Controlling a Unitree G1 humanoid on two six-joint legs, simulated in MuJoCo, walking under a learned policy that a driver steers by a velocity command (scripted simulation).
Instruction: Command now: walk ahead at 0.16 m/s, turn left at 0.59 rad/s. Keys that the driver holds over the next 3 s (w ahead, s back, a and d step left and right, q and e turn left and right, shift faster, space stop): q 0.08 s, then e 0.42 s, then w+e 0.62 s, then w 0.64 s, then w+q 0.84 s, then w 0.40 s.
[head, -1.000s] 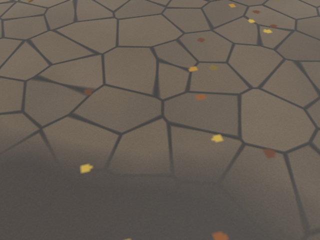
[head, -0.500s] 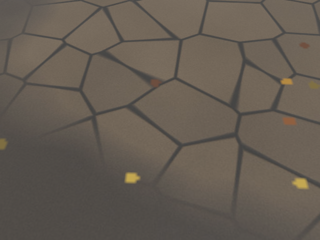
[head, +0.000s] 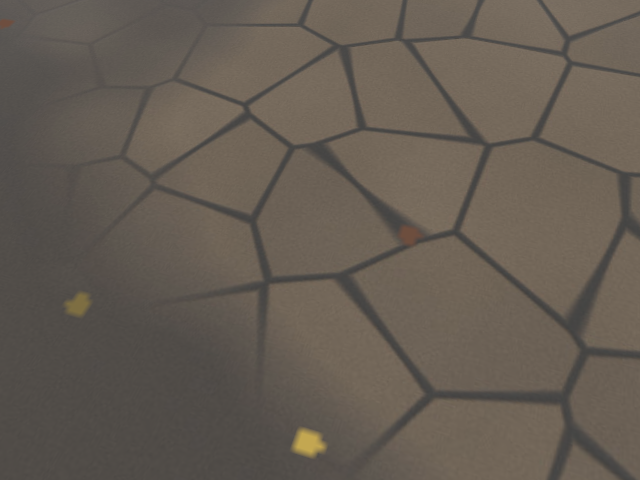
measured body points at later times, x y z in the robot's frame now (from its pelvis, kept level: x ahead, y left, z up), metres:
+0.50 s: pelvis +0.07 +0.03 +0.00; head +0.10 +0.03 +0.45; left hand +0.18 +0.32 -0.12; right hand +0.26 -0.22 -0.10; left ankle +0.10 +0.15 -0.74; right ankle +0.06 -0.10 -0.69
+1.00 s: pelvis +0.20 -0.03 +0.01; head +0.21 -0.07 +0.45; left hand +0.26 +0.24 -0.10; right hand +0.34 -0.34 -0.09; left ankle +0.41 +0.09 -0.69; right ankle +0.05 -0.09 -0.74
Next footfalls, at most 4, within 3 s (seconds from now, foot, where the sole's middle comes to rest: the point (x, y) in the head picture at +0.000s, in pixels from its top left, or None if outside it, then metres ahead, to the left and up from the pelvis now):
0.22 left None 0.14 0.15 -0.78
0.64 right None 0.09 -0.09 -0.78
1.12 left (341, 471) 0.47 0.03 -0.78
1.60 right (515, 406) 0.61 -0.34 -0.78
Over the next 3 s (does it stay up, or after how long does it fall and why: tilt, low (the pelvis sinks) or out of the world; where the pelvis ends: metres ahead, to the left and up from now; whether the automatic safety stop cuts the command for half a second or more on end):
stays up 1.26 -0.40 0.00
